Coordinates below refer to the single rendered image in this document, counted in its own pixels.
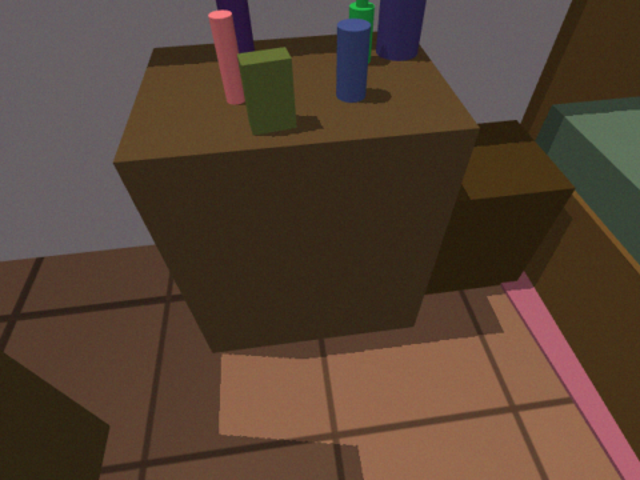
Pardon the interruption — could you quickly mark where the bed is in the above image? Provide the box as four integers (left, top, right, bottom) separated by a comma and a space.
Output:
521, 0, 640, 461

